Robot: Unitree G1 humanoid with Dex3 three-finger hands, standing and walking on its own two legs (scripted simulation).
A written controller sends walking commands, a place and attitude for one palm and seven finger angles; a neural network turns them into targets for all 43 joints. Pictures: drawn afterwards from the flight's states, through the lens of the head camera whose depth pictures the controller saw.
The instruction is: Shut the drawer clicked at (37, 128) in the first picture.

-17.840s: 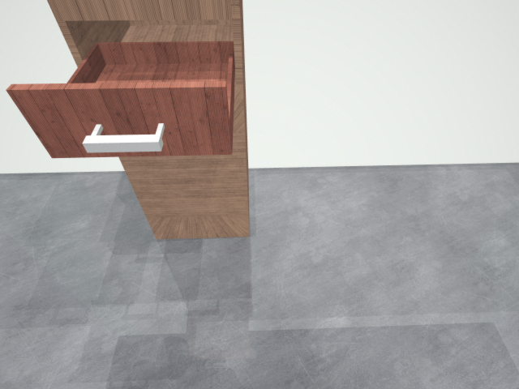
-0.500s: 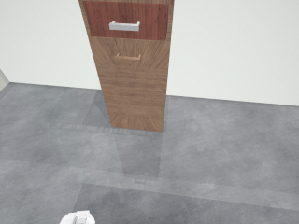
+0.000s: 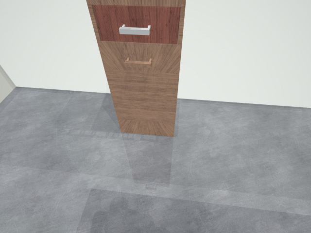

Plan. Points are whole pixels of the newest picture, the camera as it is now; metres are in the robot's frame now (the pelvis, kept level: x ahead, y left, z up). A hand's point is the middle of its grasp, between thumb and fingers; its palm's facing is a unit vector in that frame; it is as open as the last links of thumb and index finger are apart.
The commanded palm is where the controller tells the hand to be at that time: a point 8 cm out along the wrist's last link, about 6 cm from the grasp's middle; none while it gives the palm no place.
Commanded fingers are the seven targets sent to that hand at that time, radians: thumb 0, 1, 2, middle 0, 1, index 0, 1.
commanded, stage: let the arm hang, fingers relaxed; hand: left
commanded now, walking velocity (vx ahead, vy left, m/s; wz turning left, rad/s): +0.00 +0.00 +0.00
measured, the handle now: (135, 28) +0.93 +0.15 +0.10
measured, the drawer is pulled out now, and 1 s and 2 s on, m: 0.00 0.00 0.00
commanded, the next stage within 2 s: look to check the result in 0.36 s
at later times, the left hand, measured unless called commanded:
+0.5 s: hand out of the picture +0.00 +0.16 -0.17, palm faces +0.03 -0.98 -0.19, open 7.4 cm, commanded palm none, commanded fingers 0.00 0.90 0.90 -0.20 -0.30 -0.20 -0.30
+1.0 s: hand out of the picture +0.01 +0.16 -0.17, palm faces +0.03 -0.98 -0.20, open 7.4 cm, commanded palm none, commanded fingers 0.00 0.90 0.90 -0.20 -0.30 -0.20 -0.30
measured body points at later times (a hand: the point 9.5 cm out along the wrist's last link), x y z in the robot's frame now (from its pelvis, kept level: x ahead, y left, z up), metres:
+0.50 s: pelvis +0.01 +0.00 +0.00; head +0.02 -0.01 +0.45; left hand +0.00 +0.22 -0.16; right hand -0.03 -0.20 -0.17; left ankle +0.01 +0.12 -0.74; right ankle +0.02 -0.11 -0.74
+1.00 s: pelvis +0.01 -0.01 +0.00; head +0.02 -0.02 +0.45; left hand +0.01 +0.22 -0.16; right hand +0.00 -0.22 -0.17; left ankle +0.01 +0.12 -0.74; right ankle +0.02 -0.11 -0.74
